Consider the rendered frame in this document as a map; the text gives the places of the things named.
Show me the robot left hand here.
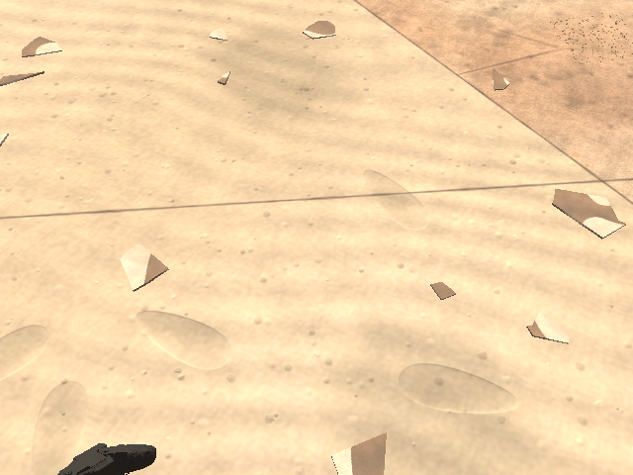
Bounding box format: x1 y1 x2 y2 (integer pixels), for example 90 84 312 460
57 443 156 475

